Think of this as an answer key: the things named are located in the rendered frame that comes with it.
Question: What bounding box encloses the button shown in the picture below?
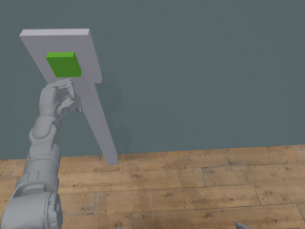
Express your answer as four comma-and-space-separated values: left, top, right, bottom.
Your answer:
46, 52, 82, 77

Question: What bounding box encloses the panel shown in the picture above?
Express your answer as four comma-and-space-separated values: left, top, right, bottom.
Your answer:
19, 29, 118, 165

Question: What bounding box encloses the robot left upper arm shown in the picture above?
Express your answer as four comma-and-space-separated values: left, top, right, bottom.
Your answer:
3, 191, 63, 229

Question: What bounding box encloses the left robot hand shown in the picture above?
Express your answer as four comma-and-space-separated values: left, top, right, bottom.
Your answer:
38, 78, 83, 123

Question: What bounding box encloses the left robot forearm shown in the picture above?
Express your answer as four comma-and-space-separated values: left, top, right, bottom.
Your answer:
0, 115, 62, 229

